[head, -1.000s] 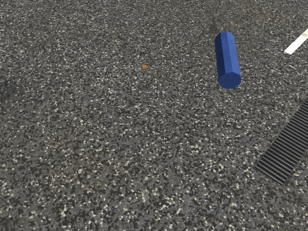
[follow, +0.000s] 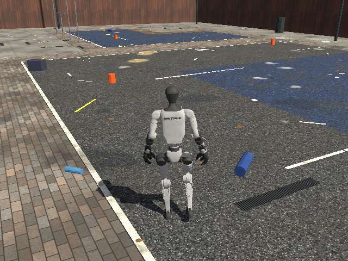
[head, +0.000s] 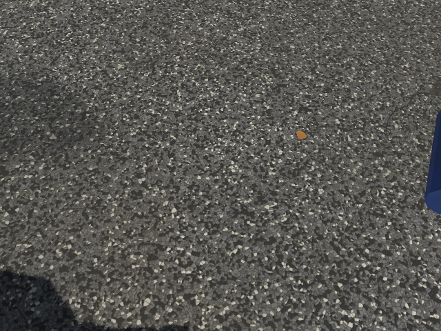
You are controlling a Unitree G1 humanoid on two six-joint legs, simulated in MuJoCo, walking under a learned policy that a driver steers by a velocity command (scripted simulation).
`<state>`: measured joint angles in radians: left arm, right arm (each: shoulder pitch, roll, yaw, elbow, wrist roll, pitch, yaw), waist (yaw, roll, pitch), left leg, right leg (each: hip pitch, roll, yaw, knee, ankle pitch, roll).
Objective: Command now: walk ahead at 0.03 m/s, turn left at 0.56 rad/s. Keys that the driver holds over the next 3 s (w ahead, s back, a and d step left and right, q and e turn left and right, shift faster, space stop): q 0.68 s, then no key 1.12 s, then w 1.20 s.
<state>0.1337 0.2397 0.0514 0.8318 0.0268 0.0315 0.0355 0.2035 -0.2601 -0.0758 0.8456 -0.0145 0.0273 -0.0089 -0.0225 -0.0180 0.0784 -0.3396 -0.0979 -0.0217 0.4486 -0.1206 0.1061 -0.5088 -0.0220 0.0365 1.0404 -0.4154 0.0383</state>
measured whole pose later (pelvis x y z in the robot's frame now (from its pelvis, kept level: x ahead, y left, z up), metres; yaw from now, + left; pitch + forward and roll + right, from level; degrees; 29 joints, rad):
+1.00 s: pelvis -0.02 -0.02 +0.01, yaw +30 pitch -1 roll -1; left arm 0.24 0.29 0.05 0.80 0.02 0.08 0.00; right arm 0.16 -0.24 -0.01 0.78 -0.02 0.02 -0.01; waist 0.02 -0.04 0.07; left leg -0.16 -0.07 -0.02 0.38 -0.21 0.08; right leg -0.38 -0.03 0.00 0.85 -0.39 0.03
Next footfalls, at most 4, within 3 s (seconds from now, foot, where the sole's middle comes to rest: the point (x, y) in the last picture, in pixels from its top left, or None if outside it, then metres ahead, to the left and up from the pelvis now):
0.26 right None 0.06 -0.14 -0.77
0.72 left None -0.02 0.06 -0.77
1.14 right None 0.08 -0.11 -0.77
2.56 right None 0.40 0.15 -0.77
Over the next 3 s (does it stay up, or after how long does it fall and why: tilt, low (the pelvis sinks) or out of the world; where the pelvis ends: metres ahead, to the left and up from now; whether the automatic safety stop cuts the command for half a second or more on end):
stays up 0.43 0.24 0.00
